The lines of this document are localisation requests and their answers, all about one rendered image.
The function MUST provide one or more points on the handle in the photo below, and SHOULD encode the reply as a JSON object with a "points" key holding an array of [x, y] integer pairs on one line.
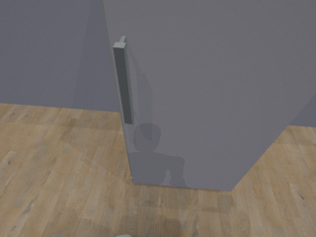
{"points": [[120, 54]]}

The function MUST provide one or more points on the fridge door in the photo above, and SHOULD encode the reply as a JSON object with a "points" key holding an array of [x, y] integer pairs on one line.
{"points": [[213, 84]]}

